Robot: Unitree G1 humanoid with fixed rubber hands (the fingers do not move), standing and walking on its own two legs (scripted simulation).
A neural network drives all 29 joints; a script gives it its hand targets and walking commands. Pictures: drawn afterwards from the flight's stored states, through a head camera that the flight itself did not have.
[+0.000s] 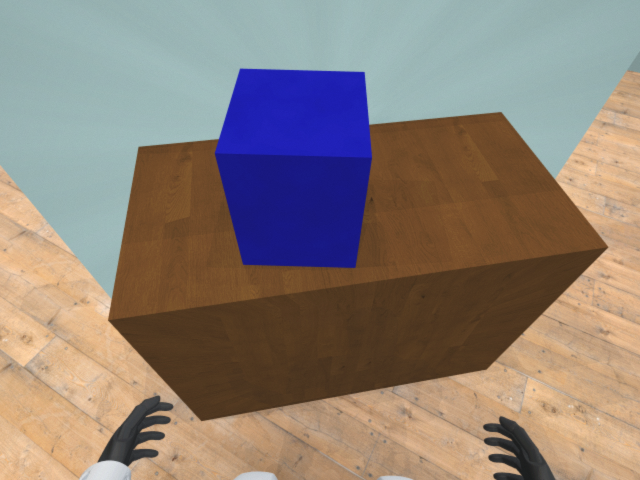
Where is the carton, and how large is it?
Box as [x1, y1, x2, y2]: [215, 69, 371, 267]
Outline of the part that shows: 240,69 216,147 215,155 243,264 354,267 371,160 364,72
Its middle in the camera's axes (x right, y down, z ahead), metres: -0.04 -0.11 +0.65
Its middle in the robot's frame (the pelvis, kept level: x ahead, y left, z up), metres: +0.56 +0.06 +0.03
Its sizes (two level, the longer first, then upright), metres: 0.210 0.200 0.250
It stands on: a pedestal, 0.65 m high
